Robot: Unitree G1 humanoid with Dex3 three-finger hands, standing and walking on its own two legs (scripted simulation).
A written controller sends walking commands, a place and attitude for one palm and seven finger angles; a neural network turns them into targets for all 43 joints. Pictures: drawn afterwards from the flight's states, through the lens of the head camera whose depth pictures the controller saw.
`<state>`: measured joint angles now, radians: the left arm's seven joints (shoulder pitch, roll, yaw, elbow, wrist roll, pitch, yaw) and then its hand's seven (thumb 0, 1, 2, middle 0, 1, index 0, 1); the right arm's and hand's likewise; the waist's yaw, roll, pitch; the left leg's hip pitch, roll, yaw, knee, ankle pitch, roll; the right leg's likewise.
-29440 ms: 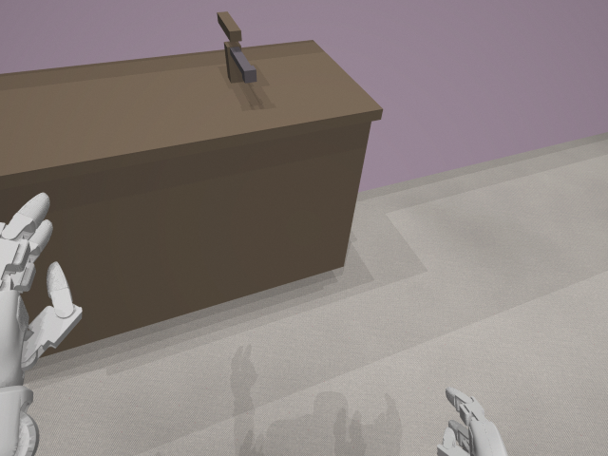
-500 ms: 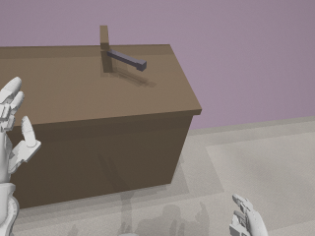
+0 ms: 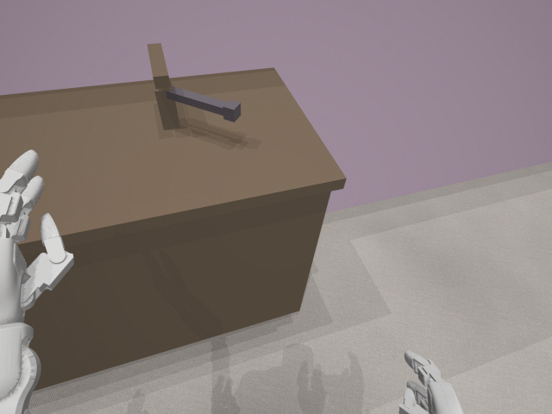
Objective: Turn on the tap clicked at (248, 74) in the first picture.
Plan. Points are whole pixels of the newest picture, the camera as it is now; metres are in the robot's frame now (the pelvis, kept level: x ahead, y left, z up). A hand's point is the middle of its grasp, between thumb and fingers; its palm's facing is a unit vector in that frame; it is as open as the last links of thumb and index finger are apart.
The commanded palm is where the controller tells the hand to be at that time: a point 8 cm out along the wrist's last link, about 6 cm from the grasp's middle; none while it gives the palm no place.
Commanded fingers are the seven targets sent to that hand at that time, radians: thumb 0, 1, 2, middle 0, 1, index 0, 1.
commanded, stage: come to a stop and stand still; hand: left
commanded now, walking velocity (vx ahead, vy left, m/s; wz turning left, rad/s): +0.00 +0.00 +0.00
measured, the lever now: (232, 110) +0.62 +0.15 +0.10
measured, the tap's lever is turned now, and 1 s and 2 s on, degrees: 49 49 49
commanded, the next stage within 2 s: look again from close up in 0.24 s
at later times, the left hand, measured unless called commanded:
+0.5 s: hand (79, 278) +0.21 +0.23 +0.16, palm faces +0.41 -0.85 -0.33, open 7.4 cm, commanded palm +0.16 +0.27 +0.18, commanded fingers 0.00 0.90 0.90 -0.20 -0.30 -0.20 -0.30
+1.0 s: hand (88, 261) +0.23 +0.23 +0.15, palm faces +0.42 -0.84 -0.35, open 7.4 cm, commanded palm +0.18 +0.26 +0.18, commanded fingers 0.00 0.90 0.90 -0.20 -0.30 -0.20 -0.30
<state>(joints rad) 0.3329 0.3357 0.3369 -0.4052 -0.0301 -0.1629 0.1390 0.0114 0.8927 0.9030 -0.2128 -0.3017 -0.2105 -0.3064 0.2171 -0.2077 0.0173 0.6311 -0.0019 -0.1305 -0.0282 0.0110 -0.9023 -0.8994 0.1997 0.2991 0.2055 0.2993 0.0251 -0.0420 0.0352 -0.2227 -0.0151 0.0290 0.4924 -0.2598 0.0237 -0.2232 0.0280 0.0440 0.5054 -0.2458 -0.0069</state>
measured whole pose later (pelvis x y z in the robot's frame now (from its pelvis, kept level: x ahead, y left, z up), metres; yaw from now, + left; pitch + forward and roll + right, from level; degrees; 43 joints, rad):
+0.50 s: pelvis +0.00 -0.01 +0.01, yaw +0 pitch +0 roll -1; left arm 0.42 0.30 0.30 -0.41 -0.04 -0.16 0.13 0.01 0.89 0.90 -0.21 -0.30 -0.21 -0.31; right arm 0.21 -0.20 0.02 0.62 0.00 -0.10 -0.04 0.01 -0.90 -0.90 0.20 0.30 0.21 0.30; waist 0.04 0.01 0.00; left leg -0.22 0.02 0.02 0.45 -0.22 0.00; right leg -0.18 0.06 0.00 0.39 -0.20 -0.03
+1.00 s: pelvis +0.02 -0.02 +0.00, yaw +0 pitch +0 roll +0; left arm 0.45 0.35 0.32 -0.43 -0.05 -0.13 0.15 0.01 0.89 0.90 -0.21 -0.30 -0.21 -0.31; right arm 0.25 -0.19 0.02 0.60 0.01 -0.06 -0.07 0.01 -0.90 -0.90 0.20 0.30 0.20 0.30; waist 0.02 -0.01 -0.03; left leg -0.22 0.01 0.02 0.50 -0.29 0.01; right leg -0.21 0.04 0.00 0.51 -0.32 -0.04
